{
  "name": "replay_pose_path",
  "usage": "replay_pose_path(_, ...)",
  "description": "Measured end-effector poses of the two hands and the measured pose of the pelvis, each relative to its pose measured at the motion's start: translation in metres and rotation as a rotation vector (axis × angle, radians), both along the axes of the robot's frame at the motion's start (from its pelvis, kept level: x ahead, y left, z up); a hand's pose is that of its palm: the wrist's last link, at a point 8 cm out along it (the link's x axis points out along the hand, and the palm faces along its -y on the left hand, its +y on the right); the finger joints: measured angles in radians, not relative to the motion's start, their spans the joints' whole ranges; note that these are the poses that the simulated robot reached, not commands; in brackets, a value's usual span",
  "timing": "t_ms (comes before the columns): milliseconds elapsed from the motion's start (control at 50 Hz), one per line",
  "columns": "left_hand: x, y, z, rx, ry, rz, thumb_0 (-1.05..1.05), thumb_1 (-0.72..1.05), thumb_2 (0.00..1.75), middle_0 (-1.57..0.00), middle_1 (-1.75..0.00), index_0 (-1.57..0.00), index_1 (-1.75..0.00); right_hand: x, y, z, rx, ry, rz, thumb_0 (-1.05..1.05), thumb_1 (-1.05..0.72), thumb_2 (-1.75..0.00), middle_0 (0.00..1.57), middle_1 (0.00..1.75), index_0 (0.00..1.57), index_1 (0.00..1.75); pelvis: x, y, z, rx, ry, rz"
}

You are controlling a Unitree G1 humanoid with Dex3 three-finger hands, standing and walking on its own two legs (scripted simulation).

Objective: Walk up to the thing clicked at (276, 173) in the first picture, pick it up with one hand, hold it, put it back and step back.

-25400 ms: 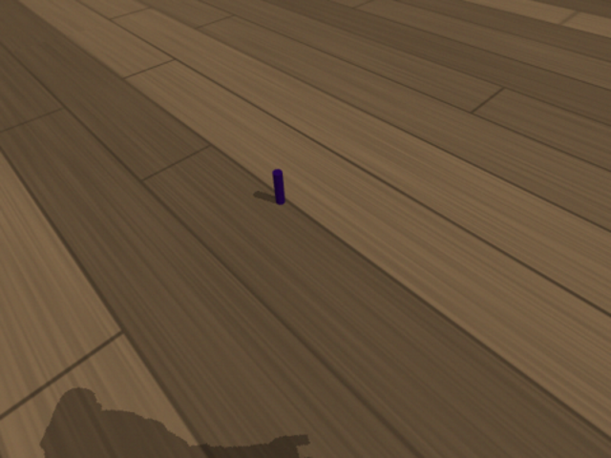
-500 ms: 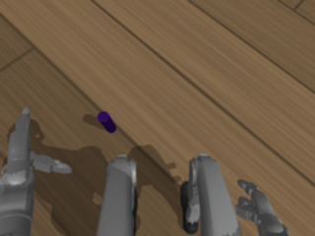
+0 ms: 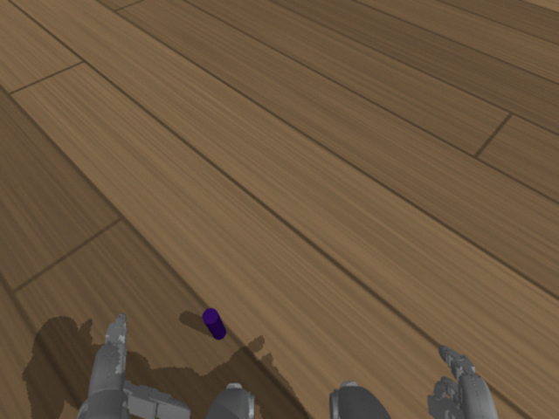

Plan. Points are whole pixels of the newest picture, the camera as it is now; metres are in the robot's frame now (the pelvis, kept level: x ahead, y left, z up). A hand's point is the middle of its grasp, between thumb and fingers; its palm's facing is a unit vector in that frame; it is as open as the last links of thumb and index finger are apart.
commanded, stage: home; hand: left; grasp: from the side
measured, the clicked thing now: (215, 324) +0.41 +0.21 -0.59
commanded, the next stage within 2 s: stand in 1.88 s
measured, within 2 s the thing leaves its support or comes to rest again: neither
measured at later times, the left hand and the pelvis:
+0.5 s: hand (154, 389) +0.18 +0.18 -0.02, palm faces +0.13 -0.95 -0.29, open 17.7 cm; pelvis +0.01 +0.00 +0.04, yaw +1 degrees
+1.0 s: hand (159, 392) +0.17 +0.18 -0.02, palm faces +0.11 -0.95 -0.29, open 17.7 cm; pelvis +0.01 -0.01 +0.04, yaw +0 degrees
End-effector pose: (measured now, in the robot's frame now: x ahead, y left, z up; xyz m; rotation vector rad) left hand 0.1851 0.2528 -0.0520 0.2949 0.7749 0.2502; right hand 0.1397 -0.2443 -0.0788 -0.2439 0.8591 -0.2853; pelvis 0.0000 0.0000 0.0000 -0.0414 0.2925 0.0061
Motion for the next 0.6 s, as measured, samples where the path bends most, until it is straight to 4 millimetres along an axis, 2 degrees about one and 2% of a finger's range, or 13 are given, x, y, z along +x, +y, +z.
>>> replay_pose_path(120,-0.009,-0.014,0.042,-0.02,-0.039,-0.018,-0.01,-0.57,0.04,-0.05,-0.05,-0.05,-0.05,0.009,0.008,0.027,0.011,-0.078,-0.01,0.01,-0.9,-0.9,0.2,0.3,0.2,0.3,0.012,0.004,0.022,0.002,-0.067,-0.001)
replay_pose_path(220,-0.018,-0.021,0.06,-0.039,-0.061,-0.021,-0.01,-0.59,0.03,-0.05,-0.05,-0.05,-0.04,0.022,0.014,0.041,0.021,-0.143,0.01,0.01,-0.9,-0.9,0.2,0.3,0.2,0.3,0.016,0.004,0.03,0.005,-0.104,-0.001)
replay_pose_path(400,-0.03,-0.022,0.058,-0.055,-0.031,0.004,-0.01,-0.59,0.03,-0.05,-0.05,-0.05,-0.04,0.037,0.014,0.053,0.007,-0.196,0.064,0.01,-0.9,-0.9,0.2,0.3,0.2,0.3,0.014,0.001,0.035,0.01,-0.134,0.006)
replay_pose_path(600,-0.028,-0.027,0.061,-0.057,-0.036,-0.003,-0.01,-0.58,0.03,-0.05,-0.05,-0.05,-0.04,0.029,0.006,0.051,-0.001,-0.177,0.058,0.01,-0.9,-0.9,0.2,0.3,0.2,0.3,0.013,-0.003,0.037,0.012,-0.145,0.007)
